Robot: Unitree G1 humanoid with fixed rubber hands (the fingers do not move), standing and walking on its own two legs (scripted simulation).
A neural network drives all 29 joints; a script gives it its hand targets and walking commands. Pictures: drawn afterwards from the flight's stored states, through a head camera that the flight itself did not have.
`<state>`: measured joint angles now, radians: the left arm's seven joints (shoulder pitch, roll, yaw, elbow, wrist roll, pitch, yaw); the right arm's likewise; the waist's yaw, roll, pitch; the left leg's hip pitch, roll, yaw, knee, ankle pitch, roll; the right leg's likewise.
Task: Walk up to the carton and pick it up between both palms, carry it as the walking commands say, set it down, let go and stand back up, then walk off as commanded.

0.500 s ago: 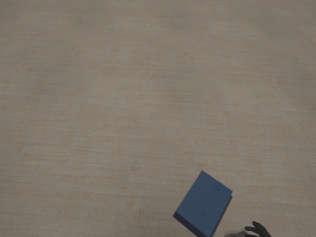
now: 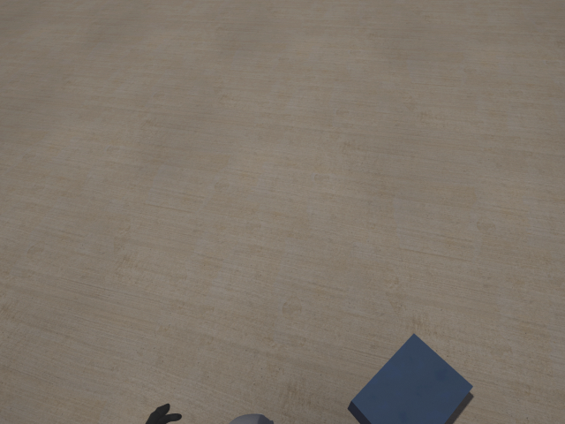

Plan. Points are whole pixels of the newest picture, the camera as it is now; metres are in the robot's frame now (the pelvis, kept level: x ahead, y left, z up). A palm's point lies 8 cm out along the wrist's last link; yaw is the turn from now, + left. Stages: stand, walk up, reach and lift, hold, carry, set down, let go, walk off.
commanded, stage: walk off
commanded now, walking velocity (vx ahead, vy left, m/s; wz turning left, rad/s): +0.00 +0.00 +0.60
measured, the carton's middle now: (406, 398) +0.25 -0.29 -0.68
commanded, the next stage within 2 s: stand in 0.02 s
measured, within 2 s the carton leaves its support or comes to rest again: neither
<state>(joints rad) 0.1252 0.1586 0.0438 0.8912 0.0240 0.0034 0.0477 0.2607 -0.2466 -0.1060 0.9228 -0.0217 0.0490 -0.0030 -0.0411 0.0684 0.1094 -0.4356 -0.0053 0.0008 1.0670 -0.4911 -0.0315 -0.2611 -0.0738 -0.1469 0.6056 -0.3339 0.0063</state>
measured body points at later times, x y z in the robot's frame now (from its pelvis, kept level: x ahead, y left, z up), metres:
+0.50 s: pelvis +0.01 +0.04 +0.01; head +0.03 +0.06 +0.46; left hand +0.02 +0.29 -0.15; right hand +0.12 -0.17 -0.13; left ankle -0.01 +0.12 -0.73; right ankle +0.01 -0.11 -0.70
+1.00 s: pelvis -0.01 +0.01 +0.00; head +0.03 +0.02 +0.45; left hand -0.01 +0.25 -0.16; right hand +0.02 -0.23 -0.15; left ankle -0.03 +0.11 -0.71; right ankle +0.01 -0.09 -0.73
